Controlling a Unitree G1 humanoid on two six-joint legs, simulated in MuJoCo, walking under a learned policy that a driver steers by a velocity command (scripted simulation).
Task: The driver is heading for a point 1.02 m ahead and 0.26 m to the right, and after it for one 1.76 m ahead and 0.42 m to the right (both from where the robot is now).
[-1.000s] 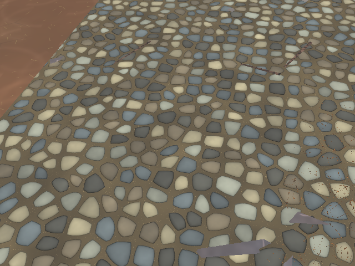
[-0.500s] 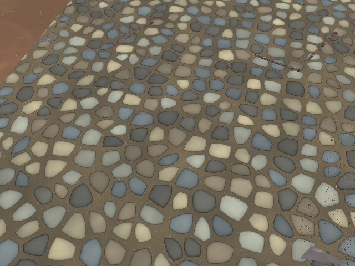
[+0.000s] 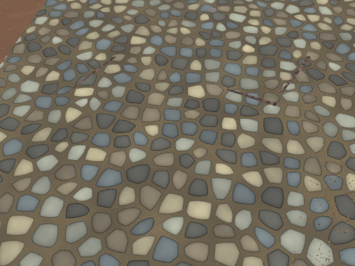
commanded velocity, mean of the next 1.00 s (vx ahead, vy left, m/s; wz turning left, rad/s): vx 0.47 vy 0.00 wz -0.19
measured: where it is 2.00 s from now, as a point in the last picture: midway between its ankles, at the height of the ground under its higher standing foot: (166, 224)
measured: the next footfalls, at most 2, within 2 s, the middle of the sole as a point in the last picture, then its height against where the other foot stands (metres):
right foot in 0.04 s outside the picture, level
left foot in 0.58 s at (150, 255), level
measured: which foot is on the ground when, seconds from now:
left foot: down 0.00-0.06, up 0.08-0.56, down 0.58-1.00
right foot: up 0.00-0.02, down 0.04-0.58, up 0.60-1.00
